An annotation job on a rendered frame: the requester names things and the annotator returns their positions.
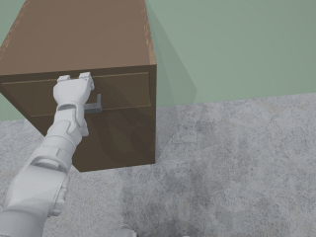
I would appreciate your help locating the handle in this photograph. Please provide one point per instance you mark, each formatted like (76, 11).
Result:
(94, 107)

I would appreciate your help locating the left robot shin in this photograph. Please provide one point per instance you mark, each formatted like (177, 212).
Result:
(124, 227)

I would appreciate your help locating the drawer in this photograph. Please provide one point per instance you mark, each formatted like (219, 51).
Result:
(117, 91)

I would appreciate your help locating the cabinet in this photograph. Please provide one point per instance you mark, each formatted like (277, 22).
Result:
(53, 38)

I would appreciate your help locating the left robot hand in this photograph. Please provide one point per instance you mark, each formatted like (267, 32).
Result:
(74, 90)

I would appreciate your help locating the left robot forearm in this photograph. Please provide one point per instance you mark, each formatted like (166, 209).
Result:
(58, 146)

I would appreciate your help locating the left robot upper arm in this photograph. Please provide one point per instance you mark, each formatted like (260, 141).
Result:
(39, 194)

